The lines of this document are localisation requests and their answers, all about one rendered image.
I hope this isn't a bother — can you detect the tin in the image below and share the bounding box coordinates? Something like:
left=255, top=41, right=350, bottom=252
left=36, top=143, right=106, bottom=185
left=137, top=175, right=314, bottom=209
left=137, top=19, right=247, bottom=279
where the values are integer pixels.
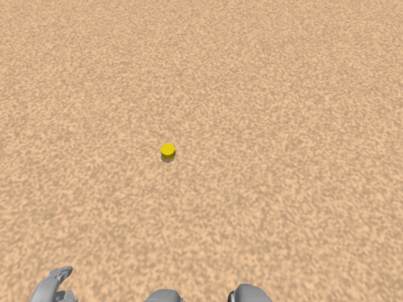
left=161, top=143, right=176, bottom=159

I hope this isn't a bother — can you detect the left robot hand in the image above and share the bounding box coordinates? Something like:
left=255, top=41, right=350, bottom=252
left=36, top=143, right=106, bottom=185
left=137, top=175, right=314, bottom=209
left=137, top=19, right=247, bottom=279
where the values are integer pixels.
left=29, top=266, right=78, bottom=302

